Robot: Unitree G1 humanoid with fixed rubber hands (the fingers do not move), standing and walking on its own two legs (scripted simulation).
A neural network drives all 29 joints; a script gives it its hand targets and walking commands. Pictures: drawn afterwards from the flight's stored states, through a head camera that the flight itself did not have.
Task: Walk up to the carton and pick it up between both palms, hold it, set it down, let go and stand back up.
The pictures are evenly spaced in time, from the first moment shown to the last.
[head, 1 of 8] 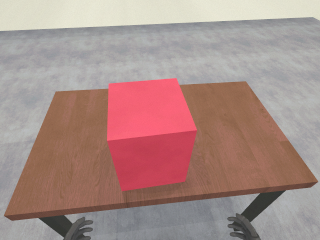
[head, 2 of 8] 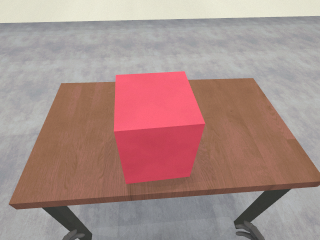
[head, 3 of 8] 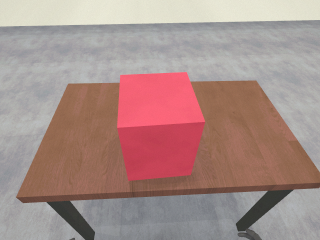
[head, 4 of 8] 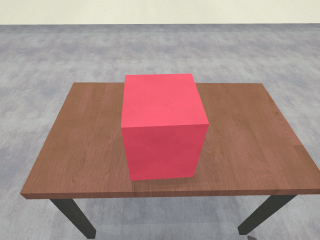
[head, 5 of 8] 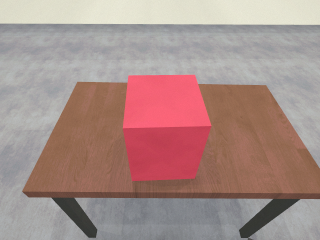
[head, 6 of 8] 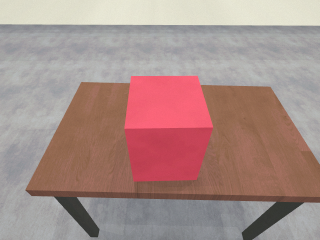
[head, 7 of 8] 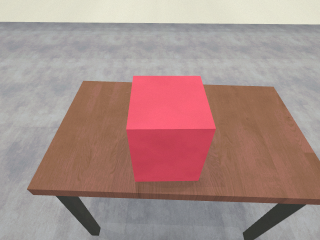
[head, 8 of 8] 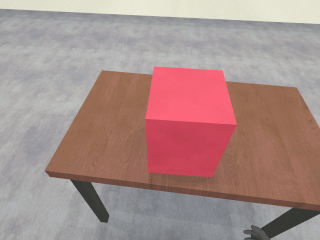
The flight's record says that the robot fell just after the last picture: no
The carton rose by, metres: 0.00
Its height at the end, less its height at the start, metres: +0.00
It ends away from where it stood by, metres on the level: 0.00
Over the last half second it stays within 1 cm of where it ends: yes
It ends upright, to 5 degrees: yes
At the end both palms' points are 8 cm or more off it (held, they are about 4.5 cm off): yes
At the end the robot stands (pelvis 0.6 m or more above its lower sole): yes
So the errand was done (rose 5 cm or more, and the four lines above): no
